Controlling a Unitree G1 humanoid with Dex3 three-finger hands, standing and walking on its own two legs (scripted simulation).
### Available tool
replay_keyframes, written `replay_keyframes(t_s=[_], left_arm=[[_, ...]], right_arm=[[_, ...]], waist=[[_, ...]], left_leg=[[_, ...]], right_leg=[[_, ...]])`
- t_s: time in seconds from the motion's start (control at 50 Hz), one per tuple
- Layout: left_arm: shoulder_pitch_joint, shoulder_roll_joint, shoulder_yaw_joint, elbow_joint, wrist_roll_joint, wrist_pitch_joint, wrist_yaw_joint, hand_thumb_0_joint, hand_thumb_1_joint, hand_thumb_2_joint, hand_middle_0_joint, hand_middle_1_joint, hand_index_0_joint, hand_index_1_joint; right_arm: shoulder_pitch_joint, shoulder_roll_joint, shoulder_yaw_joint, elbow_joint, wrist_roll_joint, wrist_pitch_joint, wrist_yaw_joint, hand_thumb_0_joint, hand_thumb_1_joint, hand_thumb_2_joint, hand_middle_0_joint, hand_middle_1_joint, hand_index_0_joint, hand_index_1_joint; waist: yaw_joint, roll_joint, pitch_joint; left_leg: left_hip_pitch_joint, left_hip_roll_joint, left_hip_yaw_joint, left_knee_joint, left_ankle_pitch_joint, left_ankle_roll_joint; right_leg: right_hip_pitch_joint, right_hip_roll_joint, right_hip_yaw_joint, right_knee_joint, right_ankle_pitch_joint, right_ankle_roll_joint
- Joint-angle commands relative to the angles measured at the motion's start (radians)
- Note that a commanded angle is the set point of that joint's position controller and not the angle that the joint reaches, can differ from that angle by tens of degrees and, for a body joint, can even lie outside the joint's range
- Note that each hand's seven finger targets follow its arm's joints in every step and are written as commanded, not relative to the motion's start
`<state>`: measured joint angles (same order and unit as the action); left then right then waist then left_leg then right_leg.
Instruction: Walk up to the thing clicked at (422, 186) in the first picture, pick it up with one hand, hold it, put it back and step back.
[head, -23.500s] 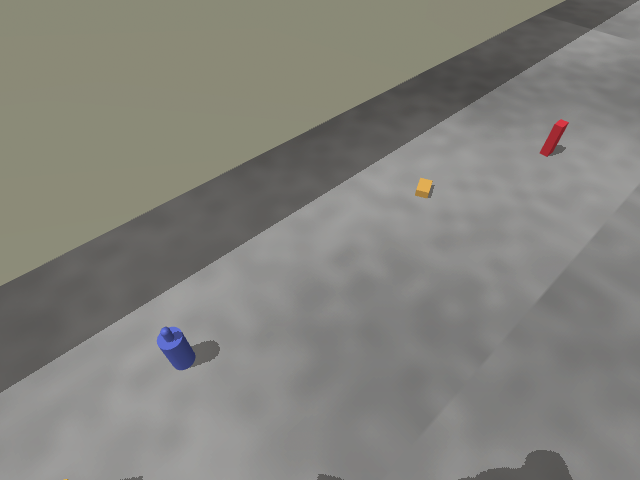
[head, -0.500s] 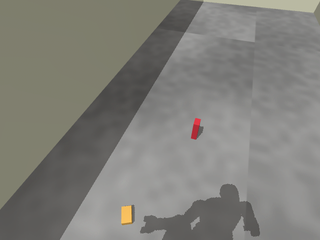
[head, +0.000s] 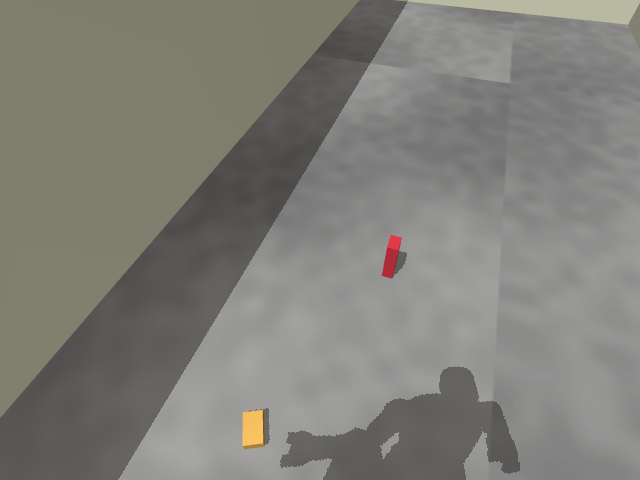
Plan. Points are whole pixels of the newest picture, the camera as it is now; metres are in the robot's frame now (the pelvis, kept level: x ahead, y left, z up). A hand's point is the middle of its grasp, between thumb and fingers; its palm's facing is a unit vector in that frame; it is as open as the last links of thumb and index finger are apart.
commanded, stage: stand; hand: left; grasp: from above
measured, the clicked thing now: (253, 429) +0.38 +0.24 -0.77
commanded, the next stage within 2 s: rise first in 0.30 s
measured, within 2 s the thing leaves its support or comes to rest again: neither
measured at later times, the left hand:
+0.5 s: hand out of the picture +0.10 +0.25 -0.16, palm faces +0.03 -0.94 -0.34, open 7.6 cm
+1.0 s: hand out of the picture +0.12 +0.26 -0.23, palm faces -0.14 -0.88 -0.46, open 13.9 cm
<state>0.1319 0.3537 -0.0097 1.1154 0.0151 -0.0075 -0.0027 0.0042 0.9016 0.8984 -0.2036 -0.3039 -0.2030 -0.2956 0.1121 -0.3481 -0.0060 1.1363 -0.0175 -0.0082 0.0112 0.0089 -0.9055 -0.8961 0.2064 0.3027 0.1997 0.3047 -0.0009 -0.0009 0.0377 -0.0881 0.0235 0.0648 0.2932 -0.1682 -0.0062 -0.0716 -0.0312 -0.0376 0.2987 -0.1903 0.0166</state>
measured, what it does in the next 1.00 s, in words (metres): lowers itself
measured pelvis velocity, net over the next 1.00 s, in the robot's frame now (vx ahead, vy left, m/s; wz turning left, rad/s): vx -0.02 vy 0.01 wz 0.01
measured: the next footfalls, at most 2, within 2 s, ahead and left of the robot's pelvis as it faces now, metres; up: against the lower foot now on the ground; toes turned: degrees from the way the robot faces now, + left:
none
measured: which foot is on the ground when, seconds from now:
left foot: down 0.00-1.00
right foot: down 0.00-1.00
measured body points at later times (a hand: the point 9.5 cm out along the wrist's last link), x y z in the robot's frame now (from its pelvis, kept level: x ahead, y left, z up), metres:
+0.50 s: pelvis -0.01 +0.00 +0.00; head +0.02 +0.00 +0.44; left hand +0.09 +0.30 -0.13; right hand +0.08 -0.29 -0.13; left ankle +0.00 +0.12 -0.75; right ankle -0.02 -0.13 -0.75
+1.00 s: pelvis -0.02 +0.01 -0.08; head +0.07 +0.02 +0.36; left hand +0.12 +0.31 -0.20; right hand +0.12 -0.26 -0.18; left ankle +0.00 +0.12 -0.75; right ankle -0.02 -0.13 -0.75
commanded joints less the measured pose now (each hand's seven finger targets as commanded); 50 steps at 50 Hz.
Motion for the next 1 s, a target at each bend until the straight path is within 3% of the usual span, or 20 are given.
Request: replay_keyframes(t_s=[0.0, 0.18, 0.36, 0.38, 0.4, 0.42, 0.44, 0.46, 0.5, 0.52, 0.54, 0.56, 0.6, 0.64, 0.68, 0.72, 0.82, 0.88, 0.92, 0.98], left_arm=[[-0.037, 0.211, 0.047, -0.055, -0.003, -0.023, 0.014, 0.000, 0.899, 0.900, -0.200, -0.300, -0.200, -0.300], [-0.036, 0.209, 0.047, -0.056, -0.003, -0.023, 0.015, 0.000, 0.899, 0.900, -0.200, -0.300, -0.200, -0.300], [-0.036, 0.209, 0.045, -0.060, -0.002, -0.024, 0.014, 0.000, 0.899, 0.900, -0.200, -0.300, -0.200, -0.300], [-0.038, 0.215, 0.047, -0.060, -0.003, -0.024, 0.015, 0.000, 0.819, 0.949, -0.195, -0.380, -0.189, -0.380], [-0.389, 0.037, 0.045, -0.410, -0.057, -0.114, 0.027, 0.000, 0.739, 0.872, -0.224, -0.460, -0.221, -0.460], [-0.493, 0.088, 0.067, -0.316, -0.054, -0.102, 0.036, 0.000, 0.659, 0.862, -0.219, -0.540, -0.208, -0.540], [-0.331, 0.144, 0.106, -0.136, -0.034, -0.060, 0.038, 0.000, 0.579, 0.869, -0.207, -0.620, -0.199, -0.620], [-0.251, 0.171, 0.129, -0.080, -0.024, -0.044, 0.029, 0.000, 0.499, 0.901, -0.213, -0.688, -0.198, -0.700], [-0.325, 0.261, 0.178, -0.131, 0.015, -0.055, 0.013, 0.000, 0.339, 0.930, -0.168, -0.823, -0.161, -0.830], [-0.261, 0.261, 0.199, -0.119, 0.045, -0.050, -0.002, 0.000, 0.259, 0.910, -0.161, -0.874, -0.170, -0.866], [-0.164, 0.209, 0.191, -0.046, 0.075, -0.037, -0.017, 0.000, 0.179, 0.908, -0.147, -0.926, -0.165, -0.908], [-0.106, 0.208, 0.203, -0.038, 0.105, -0.030, -0.027, 0.000, 0.099, 0.945, -0.122, -0.966, -0.132, -0.957], [-0.080, 0.207, 0.218, -0.121, 0.132, -0.017, -0.025, 0.000, -0.061, 0.961, -0.126, -0.990, -0.125, -0.991], [-0.107, 0.182, 0.202, -0.166, 0.158, 0.012, -0.010, 0.000, -0.221, 0.991, -0.114, -1.008, -0.099, -1.024], [-0.152, 0.163, 0.183, -0.210, 0.174, 0.042, 0.002, 0.000, -0.381, 1.022, -0.088, -1.039, -0.068, -1.060], [-0.124, 0.168, 0.203, -0.233, 0.179, 0.059, 0.016, 0.000, -0.541, 1.018, -0.094, -1.049, -0.068, -1.077], [-0.117, 0.162, 0.215, -0.377, 0.209, 0.040, 0.031, 0.000, -0.603, 1.012, -0.081, -1.054, -0.062, -1.073], [-0.044, 0.150, 0.217, -0.470, 0.230, 0.032, 0.038, 0.000, -0.594, 1.018, -0.075, -1.073, -0.061, -1.089], [-0.030, 0.175, 0.234, -0.540, 0.253, 0.038, 0.045, 0.000, -0.583, 1.035, -0.072, -1.072, -0.051, -1.095], [0.027, 0.154, 0.220, -0.598, 0.275, 0.054, 0.045, 0.000, -0.581, 1.030, -0.078, -1.060, -0.056, -1.083]], right_arm=[[-0.047, -0.214, -0.033, -0.057, 0.007, -0.022, -0.019, 0.000, -0.900, -0.900, 0.200, 0.300, 0.200, 0.300], [-0.046, -0.217, -0.035, -0.056, 0.008, -0.021, -0.019, 0.000, -0.900, -0.900, 0.200, 0.300, 0.200, 0.300], [-0.048, -0.217, -0.034, -0.059, 0.006, -0.023, -0.019, 0.000, -0.900, -0.900, 0.200, 0.300, 0.200, 0.300], [-0.038, -0.210, -0.032, -0.056, 0.005, -0.024, -0.019, 0.000, -0.892, -0.907, 0.199, 0.302, 0.200, 0.302], [-0.008, -0.051, 0.012, -0.341, 0.080, -0.071, -0.039, 0.000, -0.971, -0.914, 0.199, 0.300, 0.200, 0.300], [0.045, -0.083, 0.004, -0.288, 0.080, -0.068, -0.050, 0.000, -0.914, -0.903, 0.199, 0.300, 0.200, 0.300], [0.070, -0.108, -0.009, -0.281, 0.076, -0.056, -0.055, 0.000, -0.900, -0.901, 0.199, 0.300, 0.199, 0.300], [0.084, -0.112, -0.019, -0.305, 0.076, -0.045, -0.054, 0.000, -0.906, -0.903, 0.199, 0.300, 0.199, 0.300], [0.121, -0.113, -0.047, -0.343, 0.065, -0.051, -0.065, 0.000, -0.879, -0.897, 0.199, 0.300, 0.199, 0.300], [0.130, -0.108, -0.061, -0.372, 0.054, -0.057, -0.060, 0.000, -0.884, -0.898, 0.200, 0.300, 0.200, 0.300], [0.163, -0.103, -0.072, -0.373, 0.040, -0.058, -0.052, 0.000, -0.885, -0.897, 0.200, 0.300, 0.200, 0.300], [0.166, -0.101, -0.082, -0.396, 0.035, -0.059, -0.046, 0.000, -0.872, -0.895, 0.200, 0.300, 0.200, 0.300], [0.156, -0.088, -0.088, -0.449, 0.037, -0.060, -0.043, 0.000, -0.891, -0.900, 0.200, 0.300, 0.200, 0.300], [0.128, -0.075, -0.084, -0.494, 0.039, -0.060, -0.039, 0.000, -0.886, -0.899, 0.200, 0.300, 0.200, 0.300], [0.108, -0.076, -0.085, -0.539, 0.044, -0.062, -0.034, 0.000, -0.899, -0.902, 0.200, 0.300, 0.200, 0.300], [0.107, -0.072, -0.088, -0.565, 0.041, -0.072, -0.030, 0.000, -0.891, -0.901, 0.200, 0.300, 0.200, 0.300], [0.122, -0.055, -0.095, -0.600, 0.031, -0.111, -0.031, 0.000, -0.906, -0.904, 0.200, 0.300, 0.200, 0.300], [0.130, -0.049, -0.096, -0.619, 0.029, -0.130, -0.038, 0.000, -0.903, -0.903, 0.200, 0.300, 0.200, 0.300], [0.129, -0.052, -0.099, -0.626, 0.026, -0.138, -0.043, 0.000, -0.876, -0.897, 0.200, 0.300, 0.200, 0.300], [0.118, -0.045, -0.099, -0.643, 0.023, -0.149, -0.044, 0.000, -0.880, -0.898, 0.200, 0.300, 0.200, 0.300]], waist=[[0.001, 0.003, -0.048], [-0.002, -0.009, -0.043], [0.002, 0.005, -0.063], [-0.002, -0.005, -0.059], [-0.122, 0.028, 0.054], [-0.091, -0.003, 0.000], [-0.079, -0.045, 0.006], [-0.042, -0.038, 0.012], [-0.026, -0.028, -0.139], [-0.016, 0.007, -0.212], [-0.017, -0.012, -0.242], [0.010, -0.009, -0.275], [0.037, 0.044, -0.323], [0.034, 0.061, -0.284], [0.009, 0.025, -0.247], [0.007, 0.004, -0.239], [-0.007, 0.015, -0.292], [-0.014, 0.040, -0.347], [-0.015, 0.057, -0.381], [-0.011, 0.076, -0.391]], left_leg=[[0.029, 0.127, -0.113, -0.036, 0.157, 0.023], [0.031, 0.128, -0.117, -0.038, 0.150, 0.022], [0.030, 0.128, -0.112, -0.031, 0.173, 0.027], [0.026, 0.126, -0.113, -0.035, 0.172, 0.021], [-0.124, -0.018, -0.005, 0.037, 0.014, 0.021], [-0.107, -0.016, -0.016, 0.051, 0.000, 0.022], [-0.134, -0.022, -0.012, 0.073, -0.038, 0.026], [-0.178, -0.017, -0.009, 0.102, -0.013, 0.024], [-0.177, -0.022, -0.017, 0.167, 0.041, 0.025], [-0.183, -0.028, -0.017, 0.209, 0.083, 0.020], [-0.216, -0.030, -0.023, 0.256, 0.110, 0.019], [-0.244, -0.035, -0.024, 0.291, 0.136, 0.017], [-0.248, -0.043, -0.021, 0.303, 0.156, 0.007], [-0.301, -0.041, -0.025, 0.321, 0.111, 0.005], [-0.351, -0.031, -0.034, 0.349, 0.041, 0.006], [-0.413, -0.026, -0.038, 0.394, -0.005, 0.010], [-0.516, -0.018, -0.047, 0.530, -0.066, 0.014], [-0.528, -0.012, -0.048, 0.586, -0.051, 0.013], [-0.541, -0.007, -0.056, 0.625, -0.031, 0.013], [-0.574, -0.002, -0.068, 0.663, -0.028, 0.010]], right_leg=[[-0.026, -0.117, 0.095, -0.051, 0.163, -0.033], [-0.037, -0.114, 0.090, -0.054, 0.138, -0.033], [-0.017, -0.119, 0.090, -0.046, 0.180, -0.032], [-0.018, -0.118, 0.091, -0.045, 0.172, -0.031], [-0.251, 0.028, 0.023, 0.026, 0.087, -0.026], [-0.207, 0.026, 0.008, 0.036, 0.060, -0.026], [-0.217, 0.031, -0.002, 0.044, 0.008, -0.031], [-0.234, 0.035, -0.009, 0.079, 0.013, -0.035], [-0.234, 0.031, 0.001, 0.144, 0.068, -0.034], [-0.223, 0.024, 0.003, 0.188, 0.110, -0.037], [-0.247, 0.025, 0.002, 0.231, 0.132, -0.038], [-0.244, 0.025, 0.001, 0.265, 0.149, -0.039], [-0.235, 0.027, 0.004, 0.286, 0.154, -0.042], [-0.294, 0.029, 0.002, 0.300, 0.098, -0.044], [-0.369, 0.036, -0.005, 0.320, 0.022, -0.043], [-0.418, 0.039, -0.010, 0.361, -0.027, -0.041], [-0.564, 0.037, -0.003, 0.497, -0.087, -0.038], [-0.613, 0.038, 0.003, 0.568, -0.071, -0.039], [-0.640, 0.036, 0.004, 0.606, -0.055, -0.039], [-0.696, 0.035, 0.002, 0.653, -0.069, -0.039]])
